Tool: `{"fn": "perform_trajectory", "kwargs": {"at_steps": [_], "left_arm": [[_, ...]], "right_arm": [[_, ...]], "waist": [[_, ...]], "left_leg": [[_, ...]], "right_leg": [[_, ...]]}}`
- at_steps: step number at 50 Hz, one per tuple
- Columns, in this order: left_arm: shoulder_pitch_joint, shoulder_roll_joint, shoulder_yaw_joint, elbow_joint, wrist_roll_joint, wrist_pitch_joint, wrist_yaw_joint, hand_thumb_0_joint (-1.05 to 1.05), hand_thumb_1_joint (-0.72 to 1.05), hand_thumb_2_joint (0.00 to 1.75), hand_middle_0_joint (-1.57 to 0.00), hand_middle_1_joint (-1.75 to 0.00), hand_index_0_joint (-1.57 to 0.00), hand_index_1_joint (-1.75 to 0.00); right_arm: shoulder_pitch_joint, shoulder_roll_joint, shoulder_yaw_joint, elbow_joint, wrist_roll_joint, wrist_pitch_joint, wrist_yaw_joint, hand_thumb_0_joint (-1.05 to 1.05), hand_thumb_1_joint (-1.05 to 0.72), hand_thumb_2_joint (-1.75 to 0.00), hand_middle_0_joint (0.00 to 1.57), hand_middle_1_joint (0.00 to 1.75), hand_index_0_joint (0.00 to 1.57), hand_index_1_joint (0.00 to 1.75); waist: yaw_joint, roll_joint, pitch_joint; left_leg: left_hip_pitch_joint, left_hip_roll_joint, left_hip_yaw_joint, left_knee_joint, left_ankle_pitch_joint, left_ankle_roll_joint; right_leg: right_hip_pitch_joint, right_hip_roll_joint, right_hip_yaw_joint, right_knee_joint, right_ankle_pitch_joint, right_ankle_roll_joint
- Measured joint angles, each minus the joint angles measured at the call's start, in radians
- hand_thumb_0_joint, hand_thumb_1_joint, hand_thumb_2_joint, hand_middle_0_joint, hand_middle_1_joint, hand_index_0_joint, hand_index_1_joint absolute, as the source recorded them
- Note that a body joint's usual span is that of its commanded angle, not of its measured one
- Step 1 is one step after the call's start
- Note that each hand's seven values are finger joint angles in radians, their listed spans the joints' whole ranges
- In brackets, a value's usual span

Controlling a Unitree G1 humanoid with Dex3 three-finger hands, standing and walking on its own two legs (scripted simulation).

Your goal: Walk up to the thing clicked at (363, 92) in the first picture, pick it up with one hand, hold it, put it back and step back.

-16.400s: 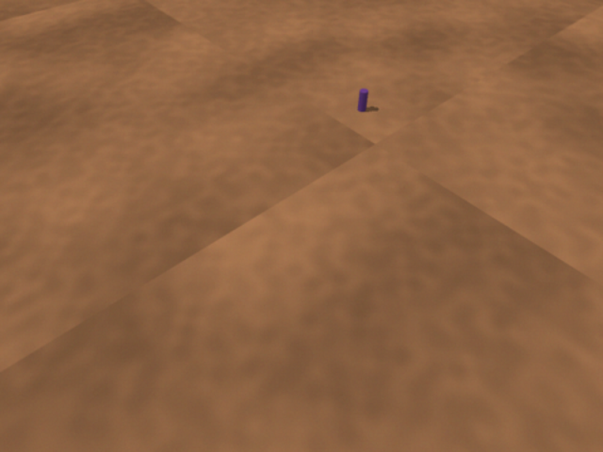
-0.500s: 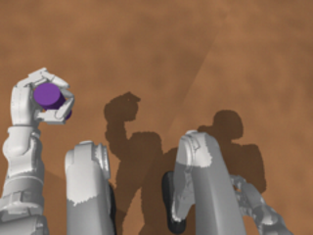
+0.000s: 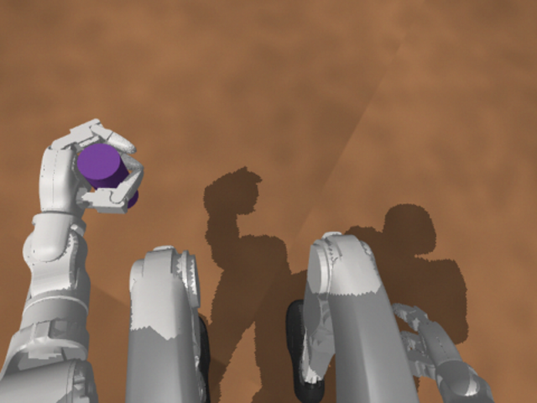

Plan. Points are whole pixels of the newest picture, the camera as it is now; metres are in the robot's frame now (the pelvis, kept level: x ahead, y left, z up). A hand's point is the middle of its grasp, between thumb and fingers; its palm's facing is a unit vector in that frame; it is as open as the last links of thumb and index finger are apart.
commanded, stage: settle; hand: left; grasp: from the side
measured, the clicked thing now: (111, 180) +0.42 +0.21 -0.06
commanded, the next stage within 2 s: lift in 0.04 s
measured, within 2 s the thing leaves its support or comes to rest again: neither
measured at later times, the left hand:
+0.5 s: hand (105, 164) +0.41 +0.20 +0.01, palm faces -0.06 -1.00 -0.04, open 6.5 cm
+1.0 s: hand (33, 105) +0.39 +0.20 +0.17, palm faces -0.03 -1.00 -0.04, open 6.5 cm
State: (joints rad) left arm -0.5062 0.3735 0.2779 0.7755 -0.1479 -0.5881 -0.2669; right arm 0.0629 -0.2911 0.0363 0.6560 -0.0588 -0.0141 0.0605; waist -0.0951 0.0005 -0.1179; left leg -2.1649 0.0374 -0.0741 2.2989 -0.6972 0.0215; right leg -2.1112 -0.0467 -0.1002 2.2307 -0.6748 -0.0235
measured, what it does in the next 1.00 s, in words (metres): rises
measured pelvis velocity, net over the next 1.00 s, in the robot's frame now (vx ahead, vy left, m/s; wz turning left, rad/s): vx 0.02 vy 0.00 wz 0.04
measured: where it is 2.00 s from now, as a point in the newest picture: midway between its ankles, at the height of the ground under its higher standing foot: (251, 378)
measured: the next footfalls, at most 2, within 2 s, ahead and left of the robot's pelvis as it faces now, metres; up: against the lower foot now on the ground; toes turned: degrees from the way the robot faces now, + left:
none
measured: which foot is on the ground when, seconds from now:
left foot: down 0.00-1.00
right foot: down 0.00-1.00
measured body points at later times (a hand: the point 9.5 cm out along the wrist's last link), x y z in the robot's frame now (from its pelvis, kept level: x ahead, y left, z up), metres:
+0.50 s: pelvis +0.00 +0.00 +0.03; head +0.19 +0.04 +0.43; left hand +0.41 +0.25 +0.01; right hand +0.16 -0.27 -0.09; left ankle +0.08 +0.12 -0.33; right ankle +0.10 -0.12 -0.33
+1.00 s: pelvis +0.02 +0.00 +0.15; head +0.18 +0.03 +0.57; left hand +0.39 +0.25 +0.18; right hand +0.21 -0.25 +0.03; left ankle +0.08 +0.12 -0.33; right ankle +0.10 -0.12 -0.33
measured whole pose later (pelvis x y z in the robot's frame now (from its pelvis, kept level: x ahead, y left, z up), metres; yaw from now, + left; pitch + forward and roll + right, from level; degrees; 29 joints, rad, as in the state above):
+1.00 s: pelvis +0.02 +0.00 +0.15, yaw +3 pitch +30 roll -4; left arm -0.25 0.30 0.19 0.33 -0.22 -0.32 -0.23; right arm 0.12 -0.26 -0.01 0.61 0.05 -0.05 -0.02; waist -0.03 0.03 -0.19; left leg -1.68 0.04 -0.04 1.82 -0.67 0.01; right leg -1.65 -0.03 -0.08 1.77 -0.65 -0.01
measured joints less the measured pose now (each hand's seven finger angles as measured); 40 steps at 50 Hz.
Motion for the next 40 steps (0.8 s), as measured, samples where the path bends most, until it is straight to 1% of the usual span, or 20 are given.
{"fn": "perform_trajectory", "kwargs": {"at_steps": [11,19,22,26,30,36,40], "left_arm": [[-0.031,-0.006,0.015,0.04,0.001,-0.008,-0.005,0.03,0.0,1.15,-0.97,-1.04,-0.97,-1.06],[-0.006,-0.013,0.013,0.0,-0.013,0.011,-0.041,0.03,0.0,1.15,-0.96,-1.04,-0.97,-1.06],[0.012,-0.014,0.008,-0.028,-0.022,0.028,-0.055,0.03,0.0,1.15,-0.96,-1.04,-0.97,-1.06],[0.038,-0.021,-0.001,-0.077,-0.037,0.06,-0.06,0.03,0.0,1.15,-0.96,-1.04,-0.97,-1.06],[0.066,-0.032,-0.01,-0.134,-0.049,0.09,-0.049,0.03,0.0,1.14,-0.96,-1.05,-0.96,-1.06],[0.129,-0.043,-0.041,-0.237,-0.052,0.146,-0.036,0.03,0.0,1.14,-0.96,-1.05,-0.96,-1.06],[0.169,-0.052,-0.058,-0.307,-0.056,0.187,-0.017,0.03,0.0,1.14,-0.96,-1.05,-0.96,-1.06]], "right_arm": [[0.022,0.002,-0.004,0.011,0.0,-0.008,-0.003,0.01,-0.89,-0.9,0.21,0.3,0.21,0.3],[0.033,0.003,-0.019,0.011,0.015,-0.013,-0.012,0.01,-0.92,-0.9,0.21,0.29,0.21,0.3],[0.037,0.004,-0.024,0.009,0.026,-0.018,-0.018,0.01,-0.92,-0.9,0.21,0.29,0.21,0.3],[0.041,0.005,-0.031,0.002,0.04,-0.023,-0.027,0.01,-0.92,-0.9,0.21,0.29,0.21,0.3],[0.044,0.007,-0.035,-0.009,0.054,-0.027,-0.035,0.01,-0.92,-0.9,0.21,0.29,0.21,0.3],[0.047,0.013,-0.039,-0.027,0.073,-0.028,-0.048,0.01,-0.91,-0.89,0.21,0.29,0.21,0.3],[0.049,0.016,-0.04,-0.038,0.085,-0.03,-0.058,0.01,-0.9,-0.89,0.21,0.29,0.21,0.3]], "waist": [[-0.005,0.002,-0.006],[-0.002,0.009,-0.021],[0.003,0.011,-0.032],[0.013,0.016,-0.047],[0.024,0.019,-0.058],[0.038,0.022,-0.069],[0.046,0.025,-0.071]], "left_leg": [[0.013,-0.002,0.01,-0.022,0.004,-0.003],[0.037,-0.003,0.018,-0.048,0.002,-0.003],[0.055,-0.003,0.023,-0.07,0.001,-0.002],[0.087,-0.004,0.027,-0.106,0.001,-0.001],[0.127,-0.004,0.03,-0.151,0.004,0.0],[0.208,-0.004,0.032,-0.231,0.006,-0.001],[0.274,-0.004,0.035,-0.294,0.01,-0.003]], "right_leg": [[0.006,-0.001,0.009,-0.012,0.001,-0.002],[0.026,-0.002,0.016,-0.032,-0.004,-0.001],[0.042,-0.001,0.02,-0.052,-0.006,0.0],[0.073,0.0,0.023,-0.087,-0.006,0.002],[0.112,0.002,0.025,-0.133,-0.003,0.006],[0.193,0.005,0.025,-0.213,0.0,0.009],[0.258,0.006,0.025,-0.275,0.004,0.01]]}}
